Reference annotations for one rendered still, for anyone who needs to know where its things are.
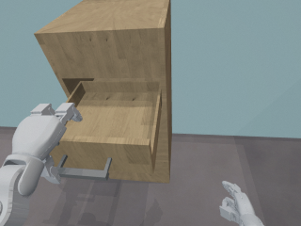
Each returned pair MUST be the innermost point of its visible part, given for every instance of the left robot forearm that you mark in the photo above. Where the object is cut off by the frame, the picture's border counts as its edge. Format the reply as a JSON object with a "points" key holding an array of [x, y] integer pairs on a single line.
{"points": [[19, 178]]}

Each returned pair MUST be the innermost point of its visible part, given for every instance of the cabinet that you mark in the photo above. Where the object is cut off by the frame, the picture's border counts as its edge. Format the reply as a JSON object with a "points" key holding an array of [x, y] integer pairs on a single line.
{"points": [[116, 40]]}

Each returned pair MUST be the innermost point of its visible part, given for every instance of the drawer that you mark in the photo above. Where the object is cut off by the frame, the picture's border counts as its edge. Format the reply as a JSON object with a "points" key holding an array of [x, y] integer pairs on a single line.
{"points": [[120, 120]]}

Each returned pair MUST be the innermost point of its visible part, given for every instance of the handle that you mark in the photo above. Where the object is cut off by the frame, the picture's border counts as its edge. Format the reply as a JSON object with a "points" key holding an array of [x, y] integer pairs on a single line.
{"points": [[88, 174]]}

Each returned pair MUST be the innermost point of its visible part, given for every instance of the robot right hand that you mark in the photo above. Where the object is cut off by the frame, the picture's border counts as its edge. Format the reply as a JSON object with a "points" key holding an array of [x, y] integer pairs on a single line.
{"points": [[232, 209]]}

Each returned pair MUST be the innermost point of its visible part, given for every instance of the robot left hand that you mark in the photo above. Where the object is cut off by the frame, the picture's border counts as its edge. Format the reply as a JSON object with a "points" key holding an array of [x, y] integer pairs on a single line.
{"points": [[40, 132]]}

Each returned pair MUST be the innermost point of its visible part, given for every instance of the right robot forearm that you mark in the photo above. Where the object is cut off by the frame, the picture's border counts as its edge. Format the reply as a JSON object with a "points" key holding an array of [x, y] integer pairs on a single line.
{"points": [[249, 220]]}

